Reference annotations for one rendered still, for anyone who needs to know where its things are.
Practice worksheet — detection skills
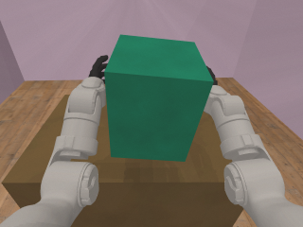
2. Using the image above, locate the right robot hand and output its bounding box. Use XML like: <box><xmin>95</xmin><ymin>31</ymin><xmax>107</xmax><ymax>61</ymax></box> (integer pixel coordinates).
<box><xmin>206</xmin><ymin>66</ymin><xmax>218</xmax><ymax>85</ymax></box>

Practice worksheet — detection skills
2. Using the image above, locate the robot right upper arm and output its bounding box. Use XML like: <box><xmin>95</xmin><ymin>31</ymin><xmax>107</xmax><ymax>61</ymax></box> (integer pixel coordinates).
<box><xmin>223</xmin><ymin>158</ymin><xmax>303</xmax><ymax>227</ymax></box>

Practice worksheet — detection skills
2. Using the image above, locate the pedestal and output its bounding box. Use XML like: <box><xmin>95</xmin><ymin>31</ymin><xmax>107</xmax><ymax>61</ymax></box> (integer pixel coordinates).
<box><xmin>1</xmin><ymin>95</ymin><xmax>243</xmax><ymax>227</ymax></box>

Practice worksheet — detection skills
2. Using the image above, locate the robot left forearm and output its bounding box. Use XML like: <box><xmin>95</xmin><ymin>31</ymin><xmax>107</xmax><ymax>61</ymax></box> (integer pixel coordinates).
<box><xmin>40</xmin><ymin>77</ymin><xmax>106</xmax><ymax>196</ymax></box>

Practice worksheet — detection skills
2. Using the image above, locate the robot left upper arm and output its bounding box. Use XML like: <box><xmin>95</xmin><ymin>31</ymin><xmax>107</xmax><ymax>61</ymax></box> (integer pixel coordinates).
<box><xmin>0</xmin><ymin>161</ymin><xmax>99</xmax><ymax>227</ymax></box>

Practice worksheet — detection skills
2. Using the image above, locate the left robot hand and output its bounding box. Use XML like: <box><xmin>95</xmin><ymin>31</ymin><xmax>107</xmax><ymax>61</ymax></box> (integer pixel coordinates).
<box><xmin>88</xmin><ymin>55</ymin><xmax>109</xmax><ymax>84</ymax></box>

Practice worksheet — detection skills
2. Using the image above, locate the carton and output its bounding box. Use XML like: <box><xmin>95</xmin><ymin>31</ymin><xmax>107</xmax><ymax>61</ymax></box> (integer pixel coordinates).
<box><xmin>104</xmin><ymin>34</ymin><xmax>214</xmax><ymax>162</ymax></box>

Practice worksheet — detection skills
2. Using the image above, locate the robot right forearm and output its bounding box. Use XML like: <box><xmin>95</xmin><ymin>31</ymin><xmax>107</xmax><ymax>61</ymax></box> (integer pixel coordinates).
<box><xmin>204</xmin><ymin>85</ymin><xmax>285</xmax><ymax>194</ymax></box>

